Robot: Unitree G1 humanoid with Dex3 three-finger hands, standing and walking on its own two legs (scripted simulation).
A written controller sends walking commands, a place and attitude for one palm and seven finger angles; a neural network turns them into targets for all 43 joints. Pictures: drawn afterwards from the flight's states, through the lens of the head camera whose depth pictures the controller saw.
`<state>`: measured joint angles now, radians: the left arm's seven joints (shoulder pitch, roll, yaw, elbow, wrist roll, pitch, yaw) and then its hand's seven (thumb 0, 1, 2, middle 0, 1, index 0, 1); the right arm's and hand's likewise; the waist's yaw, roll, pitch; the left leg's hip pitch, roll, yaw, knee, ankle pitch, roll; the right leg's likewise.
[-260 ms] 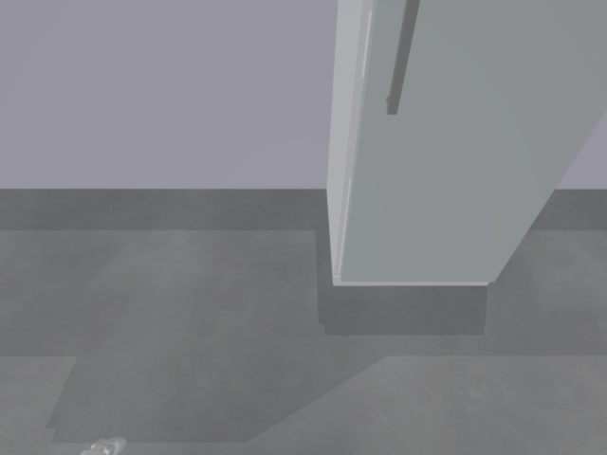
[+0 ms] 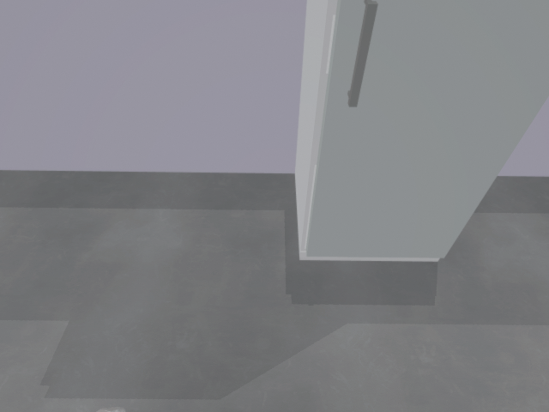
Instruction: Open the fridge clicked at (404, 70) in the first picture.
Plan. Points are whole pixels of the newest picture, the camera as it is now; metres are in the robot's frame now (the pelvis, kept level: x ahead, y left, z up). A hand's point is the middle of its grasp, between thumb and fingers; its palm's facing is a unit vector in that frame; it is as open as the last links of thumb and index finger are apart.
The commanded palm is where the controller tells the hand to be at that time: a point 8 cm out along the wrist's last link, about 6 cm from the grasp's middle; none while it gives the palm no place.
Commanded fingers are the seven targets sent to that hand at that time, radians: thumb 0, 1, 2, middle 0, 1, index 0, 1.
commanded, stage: stand and wait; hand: left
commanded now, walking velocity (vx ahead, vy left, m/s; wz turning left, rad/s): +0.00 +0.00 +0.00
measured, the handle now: (359, 55) +0.84 -0.15 +0.17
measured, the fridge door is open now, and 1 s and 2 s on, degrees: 0 0 0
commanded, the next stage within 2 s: look at it before walking up in 0.56 s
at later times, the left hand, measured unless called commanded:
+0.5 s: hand out of the picture +0.05 +0.24 -0.15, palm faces -0.03 -0.94 -0.34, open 7.4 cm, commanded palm none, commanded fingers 0.00 0.90 0.90 -0.20 -0.30 -0.20 -0.30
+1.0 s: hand out of the picture +0.07 +0.25 -0.15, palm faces -0.03 -0.94 -0.34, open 7.4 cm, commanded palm none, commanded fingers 0.00 0.90 0.90 -0.20 -0.30 -0.20 -0.30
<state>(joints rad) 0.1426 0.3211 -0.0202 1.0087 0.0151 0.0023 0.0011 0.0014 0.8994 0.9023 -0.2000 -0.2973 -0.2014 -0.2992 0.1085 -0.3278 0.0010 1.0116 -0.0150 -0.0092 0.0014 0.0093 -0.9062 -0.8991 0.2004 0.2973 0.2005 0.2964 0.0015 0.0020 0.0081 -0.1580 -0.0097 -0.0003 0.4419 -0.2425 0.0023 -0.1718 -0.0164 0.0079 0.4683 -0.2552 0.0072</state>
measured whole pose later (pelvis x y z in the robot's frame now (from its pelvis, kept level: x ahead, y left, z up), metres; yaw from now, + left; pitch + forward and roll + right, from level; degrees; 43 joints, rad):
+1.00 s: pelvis +0.00 +0.00 +0.01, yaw +0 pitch -2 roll +0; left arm 0.14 0.34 -0.01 1.09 0.02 -0.01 0.00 0.00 0.90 0.90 -0.20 -0.30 -0.20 -0.30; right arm 0.12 -0.33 0.00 1.11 -0.01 -0.01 0.00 0.01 -0.91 -0.90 0.20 0.30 0.20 0.30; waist 0.00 0.00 0.03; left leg -0.14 0.00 0.00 0.37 -0.20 0.00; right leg -0.15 -0.01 0.01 0.38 -0.20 0.01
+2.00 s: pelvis -0.02 -0.03 +0.00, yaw -20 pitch +1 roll +2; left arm 0.28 0.19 0.05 0.93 0.02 0.03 0.00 0.00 0.90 0.90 -0.20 -0.30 -0.20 -0.30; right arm 0.11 -0.24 -0.07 0.95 -0.01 0.05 -0.02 0.01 -0.91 -0.90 0.20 0.30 0.20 0.30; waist 0.03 0.01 0.07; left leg -0.48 0.05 -0.02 1.05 -0.36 -0.08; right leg -0.30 0.08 0.10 0.47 -0.19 -0.06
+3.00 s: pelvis -0.04 +0.00 +0.00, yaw -57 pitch +0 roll +1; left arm 0.21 0.19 0.05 0.92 0.02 -0.01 0.00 0.00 0.90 0.90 -0.20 -0.30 -0.20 -0.30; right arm 0.26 -0.24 -0.07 0.96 -0.03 0.04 0.01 0.01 -0.91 -0.90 0.20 0.30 0.20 0.30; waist -0.03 0.03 0.03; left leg -0.50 0.14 0.07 1.09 -0.35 -0.09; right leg -0.18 0.02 0.00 0.47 -0.29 -0.04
